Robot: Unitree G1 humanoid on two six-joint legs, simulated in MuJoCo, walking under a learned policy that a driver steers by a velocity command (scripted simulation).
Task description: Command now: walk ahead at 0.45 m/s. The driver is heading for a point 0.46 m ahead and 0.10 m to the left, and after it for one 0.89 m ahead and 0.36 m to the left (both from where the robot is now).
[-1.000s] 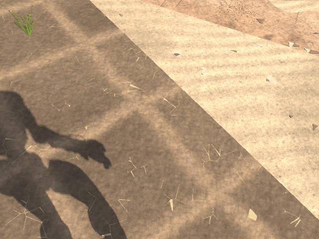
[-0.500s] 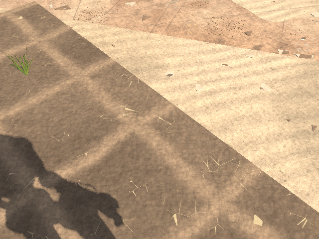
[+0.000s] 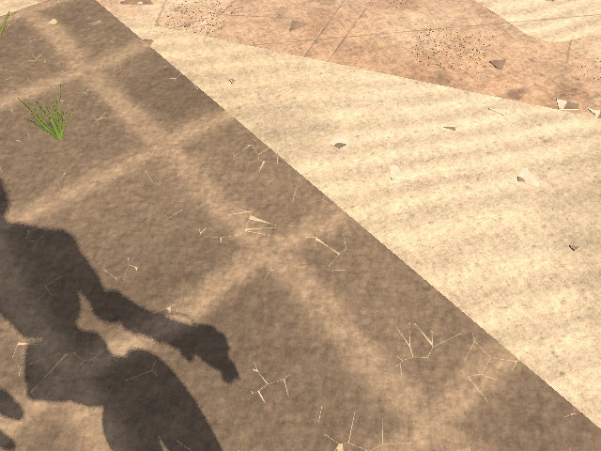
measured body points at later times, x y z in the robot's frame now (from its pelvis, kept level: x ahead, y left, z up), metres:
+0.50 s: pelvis +0.26 +0.06 +0.00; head +0.27 +0.07 +0.45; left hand +0.36 +0.32 -0.13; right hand +0.24 -0.19 -0.14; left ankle +0.24 +0.12 -0.75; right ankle +0.36 -0.09 -0.67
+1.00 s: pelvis +0.52 +0.03 +0.00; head +0.55 +0.02 +0.45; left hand +0.52 +0.30 -0.12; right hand +0.68 -0.22 -0.14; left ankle +0.51 +0.17 -0.66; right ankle +0.55 -0.05 -0.75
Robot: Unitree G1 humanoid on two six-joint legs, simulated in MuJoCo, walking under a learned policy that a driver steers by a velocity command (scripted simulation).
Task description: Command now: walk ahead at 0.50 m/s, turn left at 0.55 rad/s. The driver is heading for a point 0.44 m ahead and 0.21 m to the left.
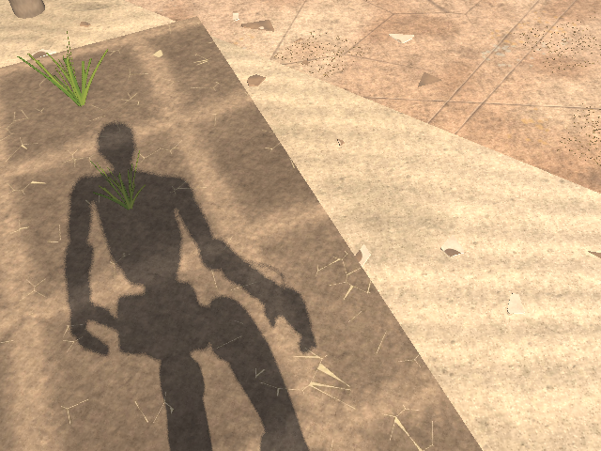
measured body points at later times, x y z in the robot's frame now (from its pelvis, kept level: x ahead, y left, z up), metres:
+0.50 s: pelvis +0.24 +0.08 -0.01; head +0.27 +0.10 +0.44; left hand +0.28 +0.36 -0.13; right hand +0.39 -0.17 -0.13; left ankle +0.24 +0.12 -0.74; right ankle +0.28 -0.08 -0.66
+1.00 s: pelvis +0.42 +0.11 -0.01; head +0.45 +0.10 +0.44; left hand +0.42 +0.37 -0.13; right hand +0.59 -0.09 -0.15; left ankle +0.32 +0.20 -0.70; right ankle +0.52 +0.07 -0.74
